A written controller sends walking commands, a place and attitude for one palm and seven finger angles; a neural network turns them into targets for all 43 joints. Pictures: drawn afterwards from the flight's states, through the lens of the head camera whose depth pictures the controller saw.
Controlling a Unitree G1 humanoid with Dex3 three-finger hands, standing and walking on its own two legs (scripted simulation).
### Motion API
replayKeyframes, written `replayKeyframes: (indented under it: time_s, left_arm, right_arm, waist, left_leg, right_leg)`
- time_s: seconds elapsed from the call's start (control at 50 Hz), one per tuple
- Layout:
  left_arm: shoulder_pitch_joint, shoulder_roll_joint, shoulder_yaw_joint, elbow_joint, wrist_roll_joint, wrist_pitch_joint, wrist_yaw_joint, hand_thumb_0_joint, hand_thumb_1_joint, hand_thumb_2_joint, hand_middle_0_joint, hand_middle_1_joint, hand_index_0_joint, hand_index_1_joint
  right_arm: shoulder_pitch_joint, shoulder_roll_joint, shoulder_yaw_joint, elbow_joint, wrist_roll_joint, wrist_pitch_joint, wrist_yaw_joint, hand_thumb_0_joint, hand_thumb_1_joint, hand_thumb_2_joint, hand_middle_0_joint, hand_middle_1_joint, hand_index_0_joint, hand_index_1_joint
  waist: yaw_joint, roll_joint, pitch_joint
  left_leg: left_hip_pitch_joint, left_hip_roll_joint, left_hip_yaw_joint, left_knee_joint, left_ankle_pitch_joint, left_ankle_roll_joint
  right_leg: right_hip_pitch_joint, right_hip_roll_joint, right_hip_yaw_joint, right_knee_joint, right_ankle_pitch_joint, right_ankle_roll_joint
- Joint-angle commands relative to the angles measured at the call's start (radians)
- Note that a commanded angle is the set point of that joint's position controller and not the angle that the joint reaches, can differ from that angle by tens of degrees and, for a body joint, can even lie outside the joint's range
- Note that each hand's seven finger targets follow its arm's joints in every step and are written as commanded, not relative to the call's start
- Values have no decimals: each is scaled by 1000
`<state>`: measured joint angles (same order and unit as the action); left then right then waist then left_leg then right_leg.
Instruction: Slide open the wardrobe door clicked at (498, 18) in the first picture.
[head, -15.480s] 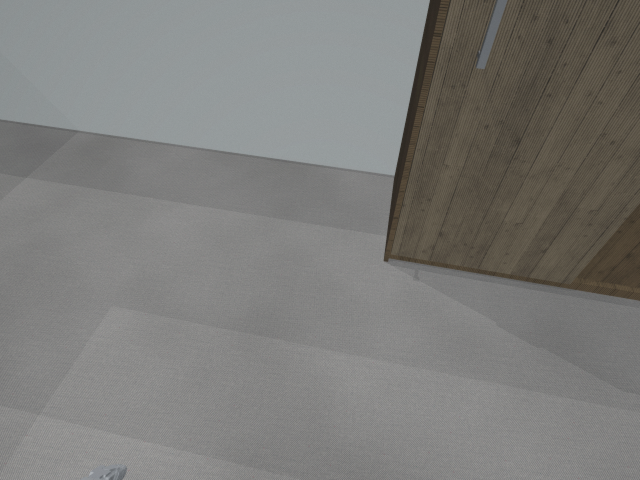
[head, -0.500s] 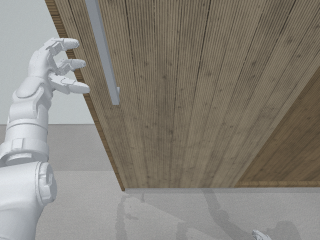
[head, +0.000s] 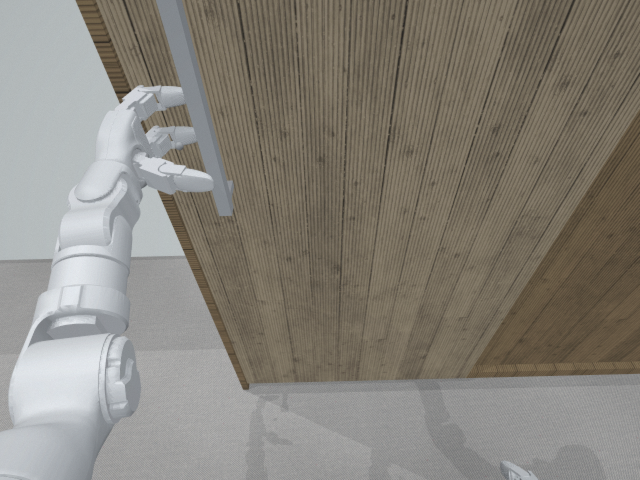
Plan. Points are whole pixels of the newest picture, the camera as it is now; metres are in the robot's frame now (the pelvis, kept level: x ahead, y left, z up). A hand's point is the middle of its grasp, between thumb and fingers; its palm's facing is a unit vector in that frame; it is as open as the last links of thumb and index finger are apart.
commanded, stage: feel for the door with the fingertips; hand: left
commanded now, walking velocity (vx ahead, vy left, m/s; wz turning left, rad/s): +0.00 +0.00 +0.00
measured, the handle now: (202, 99) +0.50 +0.15 +0.24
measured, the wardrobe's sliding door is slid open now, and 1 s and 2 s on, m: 0.00 0.00 0.00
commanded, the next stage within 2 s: slide the fingers in behind the handle in 0.56 s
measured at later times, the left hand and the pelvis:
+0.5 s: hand (173, 138) +0.46 +0.18 +0.22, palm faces +0.04 -1.00 +0.00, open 13.9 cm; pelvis +0.00 +0.00 +0.00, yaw +0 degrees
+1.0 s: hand (171, 142) +0.45 +0.18 +0.21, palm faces +0.03 -1.00 +0.01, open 13.9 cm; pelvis -0.01 +0.01 +0.00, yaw +0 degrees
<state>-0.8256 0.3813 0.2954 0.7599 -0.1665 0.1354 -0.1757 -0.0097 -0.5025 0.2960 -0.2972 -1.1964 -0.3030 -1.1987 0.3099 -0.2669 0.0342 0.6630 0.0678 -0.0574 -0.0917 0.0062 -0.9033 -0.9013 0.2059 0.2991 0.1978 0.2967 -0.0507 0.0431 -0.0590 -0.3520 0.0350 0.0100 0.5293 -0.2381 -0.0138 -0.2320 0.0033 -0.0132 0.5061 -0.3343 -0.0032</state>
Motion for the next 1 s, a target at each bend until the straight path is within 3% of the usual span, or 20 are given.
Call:
replayKeyframes:
  time_s: [0.0, 0.06, 0.1, 0.18, 0.22, 0.28, 0.3, 0.36, 0.4, 0.44, 0.5, 0.56, 0.64, 0.68, 0.72, 0.76, 0.82, 0.86, 0.9, 0.98]
  left_arm:
    - [-494, 319, 89, -175, -4, -58, 14, 0, -500, 300, -300, -1200, -300, -1200]
    - [-568, 270, 34, -209, 10, -84, 6, 0, -500, 300, -300, -1200, -300, -1200]
    - [-557, 277, 43, -208, -3, -101, 0, 0, -500, 300, -300, -1200, -300, -1200]
    - [-573, 225, 8, -148, -15, -87, -21, 0, -500, 300, -300, -1200, -300, -1200]
    - [-561, 280, 51, -132, -15, -85, -18, 0, -500, 300, -300, -1200, -300, -1200]
    - [-585, 249, 24, -143, -5, -90, -10, 0, -500, 300, -300, -1200, -300, -1200]
    - [-574, 264, 35, -143, -6, -98, -3, 0, -500, 300, -300, -1200, -300, -1200]
    - [-598, 246, 20, -135, -7, -100, -2, 0, -500, 300, -300, -1200, -300, -1200]
    - [-614, 280, 42, -117, -4, -111, 5, 0, -500, 300, -300, -1200, -300, -1200]
    - [-637, 275, 38, -130, 7, -120, 5, 0, -500, 300, -300, -1200, -300, -1200]
    - [-603, 297, 62, -109, 1, -130, 4, 0, -500, 300, -300, -1200, -300, -1200]
    - [-668, 254, 16, -97, 6, -131, 1, 0, -500, 300, -300, -1200, -300, -1200]
    - [-698, 312, 52, -13, 11, -141, 1, 0, -500, 300, -300, -1200, -300, -1200]
    - [-698, 285, 29, -4, 18, -149, -5, 0, -500, 300, -300, -1200, -300, -1200]
    - [-656, 310, 56, 25, 17, -158, -4, 0, -500, 300, -300, -1200, -300, -1200]
    - [-681, 295, 38, 28, 13, -164, -12, 0, -500, 300, -300, -1200, -300, -1200]
    - [-641, 303, 53, -33, 11, -175, -14, 0, -500, 300, -300, -1200, -300, -1200]
    - [-628, 273, 38, -74, 4, -168, -15, 0, -500, 300, -300, -1200, -300, -1200]
    - [-559, 306, 69, -63, -7, -158, -12, 0, -500, 300, -300, -1200, -300, -1200]
    - [-566, 269, 44, -153, -5, -136, -5, 0, -500, 300, -300, -1200, -300, -1200]
  right_arm:
    - [-12, -145, -54, -116, -2, -34, -13, 0, -900, -900, 200, 300, 200, 300]
    - [-19, -135, -56, -121, 0, -34, -12, 0, -900, -900, 200, 300, 200, 300]
    - [-7, -140, -59, -120, -1, -36, -13, 0, -900, -900, 200, 300, 200, 300]
    - [-5, -140, -60, -103, 2, -41, -14, 0, -900, -900, 200, 300, 200, 300]
    - [3, -147, -61, -99, 0, -38, -13, 0, -900, -900, 200, 300, 200, 300]
    - [3, -142, -61, -102, -1, -38, -9, 0, -900, -900, 200, 300, 200, 300]
    - [13, -145, -62, -102, -3, -35, -8, 0, -900, -900, 200, 300, 200, 300]
    - [6, -143, -60, -101, -1, -36, -7, 0, -900, -900, 200, 300, 200, 300]
    - [22, -150, -62, -94, -6, -36, -10, 0, -900, -900, 200, 300, 200, 300]
    - [17, -146, -63, -95, -5, -39, -8, 0, -900, -900, 200, 300, 200, 300]
    - [30, -151, -64, -95, -8, -39, -9, 0, -900, -900, 200, 300, 200, 300]
    - [28, -146, -61, -85, -5, -43, -8, 0, -900, -900, 200, 300, 200, 300]
    - [48, -156, -62, -69, -9, -46, -13, 0, -900, -900, 200, 300, 200, 300]
    - [50, -151, -61, -72, -7, -50, -11, 0, -900, -900, 200, 300, 200, 300]
    - [58, -156, -62, -74, -8, -51, -10, 0, -900, -900, 200, 300, 200, 300]
    - [59, -155, -61, -75, -9, -53, -9, 0, -900, -900, 200, 300, 200, 300]
    - [55, -157, -65, -91, -8, -56, -5, 0, -900, -900, 200, 300, 200, 300]
    - [49, -152, -65, -96, -7, -60, 0, 0, -900, -900, 200, 300, 200, 300]
    - [49, -157, -65, -102, -5, -54, -3, 0, -900, -900, 200, 300, 200, 300]
    - [18, -148, -64, -114, 1, -58, -2, 0, -900, -900, 200, 300, 200, 300]
  waist:
    - [10, -80, -276]
    - [-3, -1, -311]
    - [-5, -31, -341]
    - [-17, -22, -296]
    - [-6, -42, -311]
    - [-9, -4, -314]
    - [-9, -42, -318]
    - [-15, -29, -294]
    - [-18, -49, -294]
    - [-17, 0, -323]
    - [-12, -43, -325]
    - [-32, -8, -298]
    - [-42, -52, -271]
    - [-39, -6, -281]
    - [-33, -45, -287]
    - [-36, -29, -274]
    - [-18, -6, -345]
    - [-14, 15, -348]
    - [-6, -53, -321]
    - [-2, -7, -305]
  left_leg:
    - [217, -41, 0, -15, 256, 68]
    - [261, -39, -1, -7, 277, 62]
    - [281, -38, -7, 3, 308, 65]
    - [281, -37, -9, 1, 279, 63]
    - [263, -39, -11, -1, 280, 64]
    - [270, -40, -10, 1, 285, 61]
    - [261, -40, -14, 4, 299, 65]
    - [255, -38, -12, -3, 266, 62]
    - [246, -38, -16, -2, 259, 65]
    - [272, -37, -14, 0, 273, 61]
    - [256, -37, -13, 3, 281, 64]
    - [265, -34, -16, 0, 251, 60]
    - [220, -34, -16, -3, 196, 64]
    - [230, -35, -17, -2, 189, 59]
    - [217, -33, -19, -1, 184, 62]
    - [203, -33, -17, -3, 166, 60]
    - [246, -32, -19, 5, 222, 59]
    - [262, -31, -19, 4, 232, 56]
    - [226, -31, -14, -2, 217, 62]
    - [246, -28, -12, -11, 207, 59]
  right_leg:
    - [-1, 14, -14, -65, 421, -2]
    - [-24, 15, -11, -57, 431, -7]
    - [-5, 19, -15, -53, 452, -10]
    - [-60, 22, -16, -62, 426, -9]
    - [-36, 19, -16, -59, 433, -9]
    - [-50, 19, -17, -55, 426, -10]
    - [-25, 19, -22, -54, 434, -11]
    - [-54, 20, -18, -59, 409, -8]
    - [-44, 20, -19, -63, 391, -9]
    - [-56, 20, -16, -56, 401, -11]
    - [-31, 21, -19, -56, 409, -10]
    - [-81, 23, -19, -61, 378, -9]
    - [-92, 20, -11, -71, 335, -3]
    - [-106, 20, -13, -66, 314, -7]
    - [-97, 21, -15, -65, 307, -6]
    - [-105, 20, -14, -65, 293, -5]
    - [-79, 22, -15, -51, 334, -10]
    - [-83, 25, -20, -51, 337, -12]
    - [-50, 27, -22, -61, 332, -10]
    - [-72, 29, -20, -64, 318, -10]
